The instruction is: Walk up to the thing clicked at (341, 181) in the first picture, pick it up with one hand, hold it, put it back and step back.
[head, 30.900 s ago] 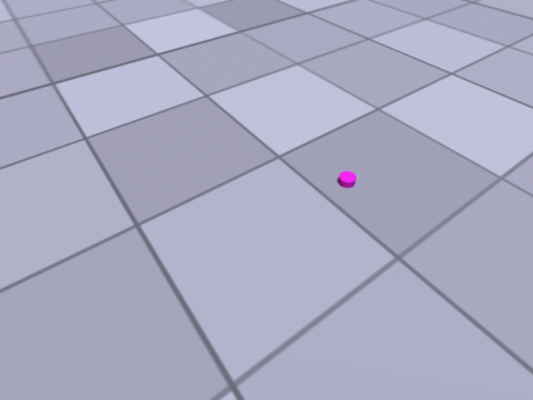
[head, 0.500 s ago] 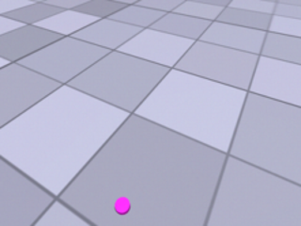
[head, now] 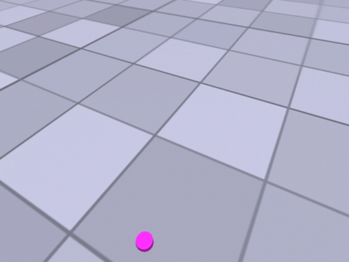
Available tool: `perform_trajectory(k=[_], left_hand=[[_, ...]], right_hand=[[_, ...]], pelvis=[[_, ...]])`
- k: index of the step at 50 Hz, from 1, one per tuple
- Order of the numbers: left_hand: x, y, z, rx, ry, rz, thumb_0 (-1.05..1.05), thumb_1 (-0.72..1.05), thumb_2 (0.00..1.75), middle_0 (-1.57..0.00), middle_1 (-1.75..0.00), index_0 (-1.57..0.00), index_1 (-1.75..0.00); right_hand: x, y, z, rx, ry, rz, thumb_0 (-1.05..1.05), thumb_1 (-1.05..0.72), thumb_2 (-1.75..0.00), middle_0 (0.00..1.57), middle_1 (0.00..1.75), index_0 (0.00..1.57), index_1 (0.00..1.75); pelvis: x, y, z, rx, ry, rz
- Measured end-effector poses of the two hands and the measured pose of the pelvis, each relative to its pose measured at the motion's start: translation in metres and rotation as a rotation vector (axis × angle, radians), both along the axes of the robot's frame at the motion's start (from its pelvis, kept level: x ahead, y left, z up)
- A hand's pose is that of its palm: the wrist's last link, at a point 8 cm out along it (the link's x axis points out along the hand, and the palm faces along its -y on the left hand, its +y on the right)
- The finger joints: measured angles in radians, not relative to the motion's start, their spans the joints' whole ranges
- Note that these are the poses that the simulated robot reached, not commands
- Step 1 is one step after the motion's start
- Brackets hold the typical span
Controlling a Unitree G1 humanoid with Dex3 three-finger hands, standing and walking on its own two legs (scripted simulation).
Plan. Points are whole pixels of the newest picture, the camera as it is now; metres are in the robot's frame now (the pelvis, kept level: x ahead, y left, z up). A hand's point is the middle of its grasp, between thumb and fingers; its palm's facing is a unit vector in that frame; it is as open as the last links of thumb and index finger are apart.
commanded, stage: stand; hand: left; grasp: from above
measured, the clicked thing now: (144, 241) +0.43 +0.20 -0.76
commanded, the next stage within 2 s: step back in 1.58 s
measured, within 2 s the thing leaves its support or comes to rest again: neither
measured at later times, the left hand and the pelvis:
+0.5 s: hand out of the picture +0.08 +0.23 -0.16, palm faces +0.02 -0.94 -0.33, open 7.3 cm; pelvis +0.02 -0.01 +0.00, yaw +0 degrees
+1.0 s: hand out of the picture +0.09 +0.24 -0.15, palm faces +0.02 -0.94 -0.34, open 7.3 cm; pelvis +0.02 -0.01 +0.00, yaw +0 degrees
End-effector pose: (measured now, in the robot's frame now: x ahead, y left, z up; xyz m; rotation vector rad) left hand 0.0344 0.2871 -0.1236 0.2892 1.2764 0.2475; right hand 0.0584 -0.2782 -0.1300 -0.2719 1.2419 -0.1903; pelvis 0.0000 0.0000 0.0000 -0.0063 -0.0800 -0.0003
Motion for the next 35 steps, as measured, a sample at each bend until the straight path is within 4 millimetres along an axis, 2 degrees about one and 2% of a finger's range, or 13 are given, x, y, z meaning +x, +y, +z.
perform_trajectory(k=[15,27,35], left_hand=[[0.018,-0.010,0.001,-0.012,0.001,-0.010,0.00,0.90,0.90,-0.21,-0.30,-0.21,-0.30],[0.043,-0.012,0.004,-0.012,-0.034,-0.015,0.00,0.90,0.90,-0.21,-0.30,-0.21,-0.30],[0.049,-0.010,0.006,-0.008,-0.034,-0.019,0.00,0.90,0.90,-0.21,-0.30,-0.21,-0.30]], right_hand=[[0.002,-0.014,0.002,-0.012,0.031,-0.001,0.00,-0.91,-0.90,0.20,0.30,0.20,0.30],[0.018,-0.016,0.004,-0.015,0.014,0.009,0.00,-0.91,-0.90,0.20,0.30,0.20,0.30],[0.026,-0.017,0.006,-0.014,0.007,0.014,0.00,-0.91,-0.90,0.21,0.30,0.20,0.30]], pelvis=[[0.008,-0.009,0.002,-0.001,0.011,-0.001],[0.017,-0.011,0.003,0.001,0.017,-0.003],[0.020,-0.011,0.004,0.001,0.023,-0.001]])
